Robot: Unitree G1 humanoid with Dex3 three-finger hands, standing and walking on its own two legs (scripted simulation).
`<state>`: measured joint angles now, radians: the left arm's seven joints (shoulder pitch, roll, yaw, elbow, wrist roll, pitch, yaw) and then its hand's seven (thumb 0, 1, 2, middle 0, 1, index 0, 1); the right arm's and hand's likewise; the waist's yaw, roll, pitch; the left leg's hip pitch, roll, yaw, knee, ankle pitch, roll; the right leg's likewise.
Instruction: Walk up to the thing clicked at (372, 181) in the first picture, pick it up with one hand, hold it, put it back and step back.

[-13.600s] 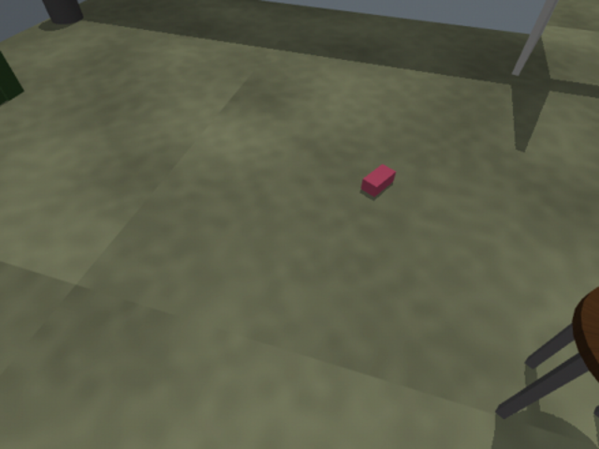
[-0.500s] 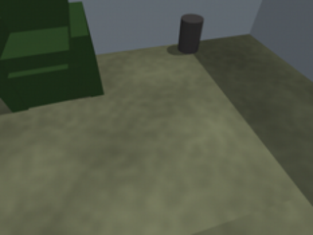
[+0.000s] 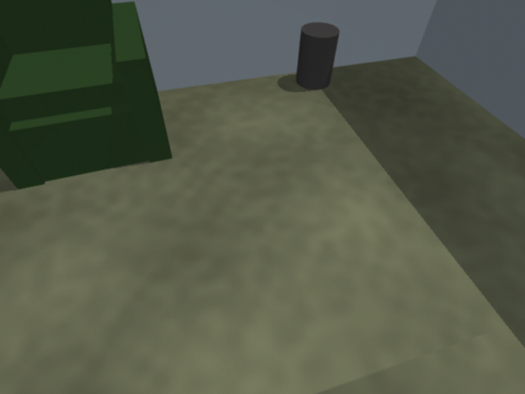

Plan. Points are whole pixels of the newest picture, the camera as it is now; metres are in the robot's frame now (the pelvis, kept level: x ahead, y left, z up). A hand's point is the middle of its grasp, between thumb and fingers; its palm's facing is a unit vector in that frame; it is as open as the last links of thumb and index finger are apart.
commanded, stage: stand
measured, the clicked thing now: out of the picture -0.89 +0.02 -0.75
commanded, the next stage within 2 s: walk up in 0.86 s
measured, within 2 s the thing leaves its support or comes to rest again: neither
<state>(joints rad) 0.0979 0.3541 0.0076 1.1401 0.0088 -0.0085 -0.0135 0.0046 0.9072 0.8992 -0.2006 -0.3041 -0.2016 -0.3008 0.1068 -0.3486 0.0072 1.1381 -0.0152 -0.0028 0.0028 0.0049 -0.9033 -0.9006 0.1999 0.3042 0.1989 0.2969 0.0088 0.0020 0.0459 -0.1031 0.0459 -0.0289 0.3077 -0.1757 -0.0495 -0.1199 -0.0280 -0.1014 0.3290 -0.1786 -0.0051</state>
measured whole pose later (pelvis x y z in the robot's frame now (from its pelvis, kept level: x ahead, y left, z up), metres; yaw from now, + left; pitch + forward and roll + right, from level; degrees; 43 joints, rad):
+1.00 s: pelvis +0.02 +0.01 +0.00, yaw +1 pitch -2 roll +0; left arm 0.19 0.37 0.07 1.05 0.04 -0.04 -0.04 0.00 0.90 0.90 -0.20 -0.30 -0.20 -0.30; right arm 0.19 -0.38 -0.05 1.07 -0.04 0.01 0.04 0.01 -0.90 -0.90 0.20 0.30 0.20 0.30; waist 0.03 0.00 0.03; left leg -0.27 0.04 0.01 0.71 -0.43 0.02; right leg -0.09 -0.04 -0.11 0.36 -0.24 -0.04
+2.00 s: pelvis +0.40 -0.04 -0.01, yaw +40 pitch -2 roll +1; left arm 0.28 0.40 0.08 0.77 0.02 0.02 -0.04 0.01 0.91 0.90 -0.20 -0.30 -0.20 -0.30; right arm 0.26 -0.44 -0.06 0.77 -0.03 -0.01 0.00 0.00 -0.90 -0.90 0.20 0.30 0.20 0.30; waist 0.07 -0.02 0.12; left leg -0.54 0.00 0.02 0.96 -0.23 0.02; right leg -0.10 0.01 -0.17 0.47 -0.35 -0.07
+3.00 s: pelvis +0.41 -0.10 -0.05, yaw +79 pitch -3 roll +0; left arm 0.31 0.54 0.10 0.90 0.02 0.00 0.06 0.01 0.91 0.90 -0.20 -0.30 -0.20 -0.30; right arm 0.29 -0.42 -0.08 0.77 -0.05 0.08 0.09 0.00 -0.90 -0.90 0.20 0.30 0.20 0.30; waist -0.03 -0.02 0.04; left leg -0.39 -0.01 -0.08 0.83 -0.42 0.01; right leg -0.53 -0.18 -0.07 1.14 -0.54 -0.02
